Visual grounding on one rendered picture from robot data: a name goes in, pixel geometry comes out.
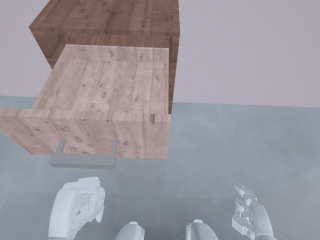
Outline right robot thigh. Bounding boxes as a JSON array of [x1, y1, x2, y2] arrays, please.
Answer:
[[185, 222, 218, 240]]

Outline right robot shin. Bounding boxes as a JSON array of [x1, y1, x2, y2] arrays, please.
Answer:
[[193, 219, 203, 223]]

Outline robot right hand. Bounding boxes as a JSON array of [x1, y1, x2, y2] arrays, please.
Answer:
[[231, 183, 274, 240]]

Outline handle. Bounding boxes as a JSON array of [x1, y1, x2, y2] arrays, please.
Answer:
[[48, 139, 118, 170]]

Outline drawer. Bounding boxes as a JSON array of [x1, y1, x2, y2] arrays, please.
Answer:
[[0, 44, 171, 160]]

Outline cabinet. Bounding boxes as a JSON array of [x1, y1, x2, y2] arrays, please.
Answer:
[[29, 0, 180, 114]]

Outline robot left hand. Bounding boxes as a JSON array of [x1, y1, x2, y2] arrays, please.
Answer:
[[48, 176, 106, 240]]

